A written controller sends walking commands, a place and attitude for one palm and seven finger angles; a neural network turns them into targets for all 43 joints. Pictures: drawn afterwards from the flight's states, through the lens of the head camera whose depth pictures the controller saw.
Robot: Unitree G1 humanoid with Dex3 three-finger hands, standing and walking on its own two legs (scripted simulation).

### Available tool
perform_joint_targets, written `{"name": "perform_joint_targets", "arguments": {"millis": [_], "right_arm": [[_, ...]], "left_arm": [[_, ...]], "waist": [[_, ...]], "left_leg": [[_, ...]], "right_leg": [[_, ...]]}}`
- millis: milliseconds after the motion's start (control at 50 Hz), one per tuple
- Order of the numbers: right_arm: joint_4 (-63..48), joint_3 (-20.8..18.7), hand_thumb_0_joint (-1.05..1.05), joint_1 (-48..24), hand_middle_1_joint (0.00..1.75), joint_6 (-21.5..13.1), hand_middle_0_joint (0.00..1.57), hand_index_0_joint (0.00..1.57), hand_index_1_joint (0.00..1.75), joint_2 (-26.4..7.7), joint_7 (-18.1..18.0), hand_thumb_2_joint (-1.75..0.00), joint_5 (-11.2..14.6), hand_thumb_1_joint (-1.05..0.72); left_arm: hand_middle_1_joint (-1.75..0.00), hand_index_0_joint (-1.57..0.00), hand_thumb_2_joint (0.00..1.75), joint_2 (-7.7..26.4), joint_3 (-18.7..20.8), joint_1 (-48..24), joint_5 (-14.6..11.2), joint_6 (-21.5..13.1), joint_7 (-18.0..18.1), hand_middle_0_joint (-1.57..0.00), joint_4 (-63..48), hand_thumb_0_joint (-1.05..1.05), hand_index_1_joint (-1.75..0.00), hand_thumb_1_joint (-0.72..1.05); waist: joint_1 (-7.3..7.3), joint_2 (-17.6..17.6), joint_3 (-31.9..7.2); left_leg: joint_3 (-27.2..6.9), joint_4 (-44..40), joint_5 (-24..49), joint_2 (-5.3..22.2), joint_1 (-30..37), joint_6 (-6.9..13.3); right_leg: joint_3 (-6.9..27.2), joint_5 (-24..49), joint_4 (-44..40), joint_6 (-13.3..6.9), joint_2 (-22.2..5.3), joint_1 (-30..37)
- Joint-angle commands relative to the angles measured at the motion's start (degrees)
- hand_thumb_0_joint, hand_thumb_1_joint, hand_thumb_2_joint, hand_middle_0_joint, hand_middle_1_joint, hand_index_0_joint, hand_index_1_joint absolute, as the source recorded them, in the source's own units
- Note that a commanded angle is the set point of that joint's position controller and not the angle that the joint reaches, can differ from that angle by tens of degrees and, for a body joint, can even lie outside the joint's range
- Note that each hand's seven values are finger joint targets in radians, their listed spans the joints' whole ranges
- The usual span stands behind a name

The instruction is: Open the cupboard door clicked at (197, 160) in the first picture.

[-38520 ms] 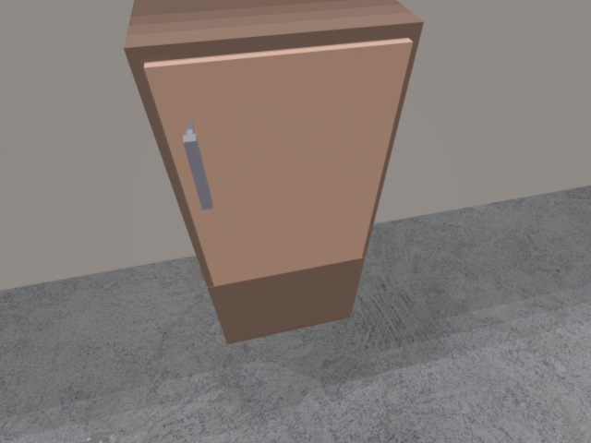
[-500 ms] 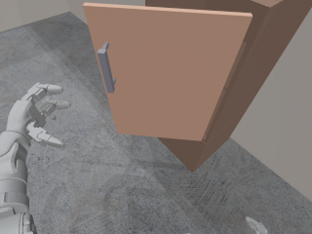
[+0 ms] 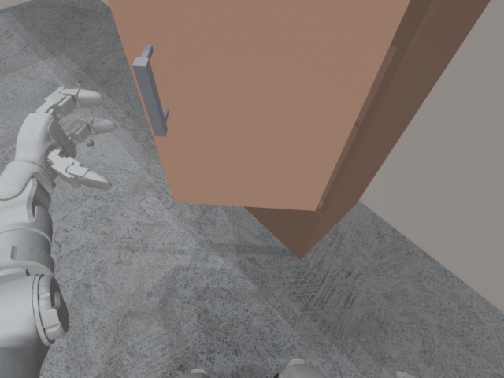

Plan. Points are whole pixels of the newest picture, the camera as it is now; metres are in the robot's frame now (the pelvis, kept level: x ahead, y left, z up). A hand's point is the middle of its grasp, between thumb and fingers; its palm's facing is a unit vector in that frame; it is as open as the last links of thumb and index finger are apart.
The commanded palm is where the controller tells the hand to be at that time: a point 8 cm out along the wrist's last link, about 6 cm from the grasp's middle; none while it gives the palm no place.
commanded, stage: move the hooked fingers beside the handle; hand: left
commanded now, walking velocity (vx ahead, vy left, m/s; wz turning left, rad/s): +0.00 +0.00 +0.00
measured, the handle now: (154, 93) +0.56 +0.16 +0.10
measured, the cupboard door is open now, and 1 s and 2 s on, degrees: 44 44 43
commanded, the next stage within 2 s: slide the fingers in behind the handle in 1.32 s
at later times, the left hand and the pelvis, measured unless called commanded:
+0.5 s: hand (108, 109) +0.51 +0.23 +0.11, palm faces -0.09 -1.00 +0.00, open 14.0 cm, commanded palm +0.51 +0.28 +0.11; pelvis +0.00 +0.00 -0.01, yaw -1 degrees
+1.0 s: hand (109, 112) +0.52 +0.23 +0.10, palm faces -0.09 -1.00 +0.02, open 14.0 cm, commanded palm +0.50 +0.28 +0.10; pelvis +0.02 +0.01 -0.01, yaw -1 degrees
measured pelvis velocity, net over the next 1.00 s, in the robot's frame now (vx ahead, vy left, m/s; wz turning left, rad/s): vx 0.02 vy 0.01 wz -0.03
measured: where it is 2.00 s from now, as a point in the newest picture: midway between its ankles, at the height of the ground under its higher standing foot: outside the picture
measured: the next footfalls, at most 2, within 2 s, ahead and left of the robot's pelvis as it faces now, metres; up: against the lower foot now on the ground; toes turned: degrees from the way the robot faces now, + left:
none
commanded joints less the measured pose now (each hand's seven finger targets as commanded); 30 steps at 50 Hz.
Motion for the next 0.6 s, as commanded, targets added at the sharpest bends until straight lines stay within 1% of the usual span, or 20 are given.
{"name": "perform_joint_targets", "arguments": {"millis": [0, 40, 80, 100, 120, 140, 160, 180, 220, 260, 280, 320, 380, 400, 420, 440, 460, 480, 540, 580], "right_arm": [[-4.3, -3.9, 0.0, 6.2, 0.3, -0.6, 0.2, 0.2, 0.3, -9.9, -0.4, -0.9, 0.0, -0.9], [-3.8, -3.8, 0.0, 6.7, 0.3, 0.0, 0.2, 0.2, 0.3, -10.2, -0.3, -0.9, -0.1, -0.9], [-3.9, -3.9, 0.0, 7.5, 0.3, 0.5, 0.2, 0.2, 0.3, -10.4, -0.3, -0.9, -0.3, -0.9], [-4.1, -4.0, 0.0, 7.7, 0.3, 0.7, 0.2, 0.2, 0.3, -10.1, -0.2, -0.9, -0.3, -0.9], [-3.9, -4.1, 0.0, 7.9, 0.3, 0.8, 0.2, 0.2, 0.3, -9.9, 0.0, -0.9, -0.4, -0.9], [-3.7, -4.2, 0.0, 8.3, 0.3, 1.1, 0.2, 0.2, 0.3, -10.1, 0.1, -0.9, -0.5, -0.9], [-3.6, -4.0, 0.0, 8.8, 0.3, 1.5, 0.2, 0.2, 0.3, -10.2, 0.1, -0.9, -0.5, -0.9], [-3.3, -4.0, 0.0, 9.0, 0.3, 1.8, 0.2, 0.2, 0.3, -10.4, 0.1, -0.9, -0.4, -0.9], [-3.0, -4.0, 0.0, 9.4, 0.3, 2.1, 0.2, 0.2, 0.3, -10.4, 0.2, -0.9, -0.5, -0.9], [-3.0, -3.8, 0.0, 10.1, 0.3, 2.5, 0.2, 0.2, 0.3, -10.6, 0.1, -0.9, -0.6, -0.9], [-2.9, -3.8, 0.0, 10.6, 0.3, 2.8, 0.2, 0.2, 0.3, -10.9, 0.1, -0.9, -0.6, -0.9], [-2.7, -3.7, 0.0, 11.1, 0.3, 3.0, 0.2, 0.2, 0.3, -10.8, 0.1, -0.9, -0.8, -0.9], [-2.9, -3.7, 0.0, 12.2, 0.3, 3.6, 0.2, 0.2, 0.3, -11.1, 0.3, -0.9, -1.0, -0.9], [-3.0, -3.7, 0.0, 12.3, 0.3, 3.7, 0.2, 0.2, 0.3, -10.8, 0.4, -0.9, -1.1, -0.9], [-2.7, -3.6, 0.0, 12.3, 0.3, 3.8, 0.2, 0.2, 0.3, -10.7, 0.5, -0.9, -1.1, -0.9], [-2.4, -3.6, 0.0, 12.8, 0.3, 4.0, 0.2, 0.2, 0.3, -11.1, 0.5, -0.9, -1.1, -0.9], [-2.6, -3.4, 0.0, 13.2, 0.3, 4.2, 0.2, 0.2, 0.3, -11.1, 0.4, -0.9, -1.1, -0.9], [-2.4, -3.5, 0.0, 13.6, 0.3, 4.4, 0.2, 0.2, 0.3, -11.5, 0.4, -0.9, -1.2, -0.9], [-2.9, -3.4, 0.0, 14.2, 0.3, 4.8, 0.2, 0.2, 0.3, -11.1, 0.6, -0.9, -1.4, -0.9], [-3.1, -3.7, 0.0, 14.8, 0.3, 5.2, 0.2, 0.2, 0.3, -11.2, 0.8, -0.9, -1.7, -0.9]], "left_arm": [[-1.2, -0.3, 0.3, 17.1, 2.9, -25.8, -0.6, -3.8, 0.6, -0.3, -10.1, 0.0, -1.2, -0.5], [-1.2, -0.3, 0.3, 18.9, 3.8, -27.0, 0.1, -3.3, 1.1, -0.3, -6.5, 0.0, -1.2, -0.5], [-1.2, -0.3, 0.3, 21.4, 5.1, -29.7, 0.6, -4.1, 1.2, -0.3, -8.1, 0.0, -1.2, -0.5], [-1.2, -0.3, 0.3, 20.7, 4.3, -29.5, 1.1, -4.5, 1.2, -0.3, -8.8, 0.0, -1.2, -0.5], [-1.2, -0.3, 0.3, 19.0, 3.1, -30.1, 1.0, -4.8, 1.1, -0.3, -9.7, 0.0, -1.2, -0.5], [-1.2, -0.3, 0.3, 20.1, 4.4, -29.2, 1.0, -4.9, 1.3, -0.3, -8.4, 0.0, -1.2, -0.5], [-1.2, -0.3, 0.3, 19.7, 3.8, -30.3, 0.4, -4.8, 1.1, -0.3, -7.3, 0.0, -1.2, -0.5], [-1.2, -0.3, 0.3, 21.1, 4.5, -32.0, 0.8, -4.7, 1.1, -0.3, -6.8, 0.0, -1.2, -0.5], [-1.2, -0.3, 0.3, 19.7, 3.1, -32.9, 1.2, -4.0, 1.3, -0.3, -4.5, 0.0, -1.2, -0.5], [-1.2, -0.3, 0.3, 21.4, 4.1, -33.9, 1.6, -3.8, 1.7, -0.3, -2.8, 0.0, -1.2, -0.5], [-1.2, -0.3, 0.3, 24.2, 5.6, -34.7, 2.3, -3.7, 2.0, -0.3, -2.8, 0.0, -1.2, -0.5], [-1.2, -0.3, 0.3, 23.8, 4.5, -36.6, 3.2, -3.6, 2.1, -0.3, -1.6, 0.0, -1.2, -0.5], [-1.2, -0.3, 0.3, 27.3, 6.7, -37.8, 3.7, -4.6, 2.0, -0.3, -2.6, 0.0, -1.2, -0.5], [-1.2, -0.3, 0.3, 25.6, 5.5, -38.3, 3.7, -4.5, 1.8, -0.3, -2.5, 0.0, -1.2, -0.5], [-1.2, -0.3, 0.3, 23.8, 4.1, -38.7, 3.7, -4.0, 1.7, -0.3, -0.4, 0.0, -1.2, -0.5], [-1.2, -0.3, 0.3, 25.7, 5.1, -39.8, 3.9, -3.8, 1.9, -0.3, 0.5, 0.0, -1.2, -0.5], [-1.2, -0.3, 0.3, 24.7, 4.3, -40.3, 3.7, -3.6, 1.7, -0.3, 1.4, 0.0, -1.2, -0.5], [-1.2, -0.3, 0.3, 27.3, 6.0, -40.8, 4.2, -3.3, 1.8, -0.3, 2.0, 0.0, -1.2, -0.5], [-1.2, -0.3, 0.3, 25.9, 4.5, -39.8, 5.2, -2.9, 1.9, -0.3, 2.0, 0.0, -1.2, -0.5], [-1.2, -0.3, 0.3, 25.6, 5.3, -39.1, 4.6, -3.6, 1.7, -0.3, -0.1, 0.0, -1.2, -0.5]], "waist": [[-1.11, 4.7, -22.9], [-1.66, 3.5, -20.5], [-1.55, 4.2, -23.8], [-1.3, 6.6, -25.4], [-1.82, 7.9, -25.9], [-1.55, 7.0, -25.5], [-2.32, 5.3, -25.0], [-2.46, 5.8, -24.7], [-3.47, 5.0, -22.6], [-3.61, 5.2, -22.3], [-3.49, 5.2, -23.8], [-4.39, 4.9, -23.9], [-3.81, 7.9, -27.8], [-4.48, 8.4, -28.1], [-5.32, 6.9, -26.3], [-5.5, 6.4, -25.1], [-6.06, 6.4, -24.7], [-5.76, 6.7, -25.5], [-5.68, 8.7, -26.5], [-5.02, 9.8, -30.1]], "left_leg": [[-2.7, -5.0, 21.8, -0.7, 10.4, 0.2], [-2.6, -5.0, 18.7, -0.6, 7.5, 0.4], [-2.5, -4.6, 20.7, -0.7, 7.7, 0.5], [-2.6, -4.3, 22.8, -0.8, 9.4, 0.4], [-2.7, -3.9, 24.3, -0.6, 11.2, 0.2], [-2.8, -3.7, 24.5, -0.4, 11.0, 0.2], [-2.8, -3.5, 25.1, -0.4, 10.2, 0.4], [-2.9, -3.5, 23.7, -0.3, 9.5, 0.3], [-2.8, -3.5, 21.6, -0.3, 8.1, 0.6], [-2.6, -3.3, 21.0, -0.4, 6.9, 0.8], [-2.7, -3.2, 21.3, -0.4, 6.7, 0.7], [-2.6, -2.6, 20.2, -0.4, 5.5, 0.8], [-3.0, -1.8, 24.2, -0.3, 7.7, 0.5], [-2.9, -1.4, 25.0, -0.2, 8.4, 0.6], [-2.7, -1.1, 23.7, -0.2, 7.0, 0.7], [-2.9, -1.1, 22.4, 0.0, 5.7, 0.8], [-2.9, -1.1, 22.8, -0.2, 5.8, 0.9], [-3.0, -1.0, 22.8, 0.0, 5.7, 0.8], [-3.1, -0.5, 23.6, 0.0, 6.2, 0.7], [-3.5, 0.0, 28.3, 0.4, 10.3, 0.2]], "right_leg": [[0.8, 17.3, -2.5, -1.6, 2.1, 10.2], [0.9, 15.4, -2.8, -1.5, 2.1, 9.6], [1.3, 17.8, -2.1, -1.6, 2.2, 11.7], [1.2, 18.8, -1.7, -1.7, 2.2, 11.3], [1.0, 19.1, -1.8, -1.7, 2.2, 9.8], [0.9, 18.8, -1.8, -1.7, 2.3, 9.6], [0.8, 19.5, -1.6, -1.8, 2.7, 9.7], [1.0, 18.7, -1.8, -1.5, 2.6, 9.3], [0.9, 17.4, -2.2, -1.4, 2.6, 7.8], [1.0, 17.2, -2.0, -1.6, 2.6, 7.8], [1.3, 17.7, -1.8, -1.4, 2.6, 8.5], [1.4, 17.1, -1.7, -1.2, 2.6, 7.9], [1.3, 19.3, -0.7, -1.5, 2.8, 8.4], [1.4, 19.9, -0.8, -1.4, 2.9, 7.5], [1.4, 19.2, -1.1, -1.2, 3.0, 6.6], [1.3, 18.3, -1.1, -1.2, 3.0, 6.2], [1.1, 18.4, -1.0, -1.4, 3.1, 5.6], [1.2, 18.2, -1.0, -1.3, 3.1, 5.6], [1.0, 17.9, -0.6, -1.4, 3.1, 4.5], [0.5, 19.5, 0.0, -1.5, 3.4, 4.0]]}}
